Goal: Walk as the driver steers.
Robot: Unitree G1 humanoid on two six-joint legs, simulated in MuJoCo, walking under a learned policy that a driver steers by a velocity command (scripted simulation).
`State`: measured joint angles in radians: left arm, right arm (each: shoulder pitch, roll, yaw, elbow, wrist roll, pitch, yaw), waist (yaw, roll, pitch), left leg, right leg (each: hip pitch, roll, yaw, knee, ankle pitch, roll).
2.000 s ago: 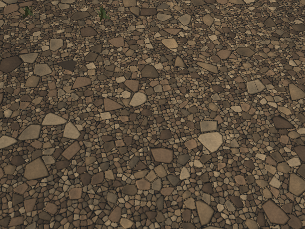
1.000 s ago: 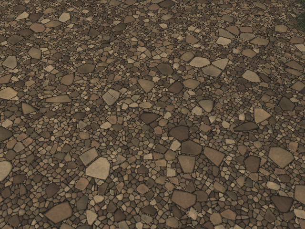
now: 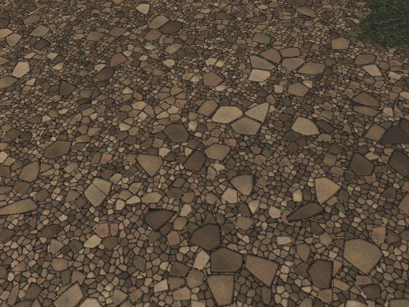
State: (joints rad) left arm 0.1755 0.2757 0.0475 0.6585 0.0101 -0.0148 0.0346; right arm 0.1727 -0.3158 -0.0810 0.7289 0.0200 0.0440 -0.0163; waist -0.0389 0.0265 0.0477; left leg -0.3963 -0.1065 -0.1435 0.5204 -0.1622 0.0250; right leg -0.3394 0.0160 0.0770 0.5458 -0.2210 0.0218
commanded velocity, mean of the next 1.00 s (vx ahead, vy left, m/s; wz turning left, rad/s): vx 0.40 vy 0.00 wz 0.16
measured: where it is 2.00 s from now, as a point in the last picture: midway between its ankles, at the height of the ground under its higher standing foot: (151, 206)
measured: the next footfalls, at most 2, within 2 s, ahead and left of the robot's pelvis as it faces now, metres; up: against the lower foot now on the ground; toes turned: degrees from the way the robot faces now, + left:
left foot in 0.46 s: +0.16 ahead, +0.18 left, +0.00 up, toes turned +20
right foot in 0.96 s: +0.54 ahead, +0.12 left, +0.00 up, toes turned +8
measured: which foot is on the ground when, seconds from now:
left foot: down 0.00-0.00, up 0.02-0.44, down 0.46-0.98, up 1.00-1.00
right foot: down 0.00-0.46, up 0.48-0.94, down 0.96-1.00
